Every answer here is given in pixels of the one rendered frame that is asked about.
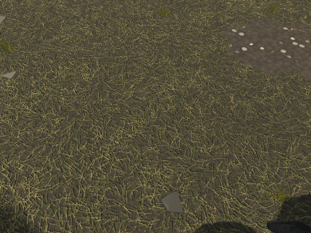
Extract robot right hand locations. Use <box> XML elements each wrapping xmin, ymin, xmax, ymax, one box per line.
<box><xmin>266</xmin><ymin>219</ymin><xmax>311</xmax><ymax>233</ymax></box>

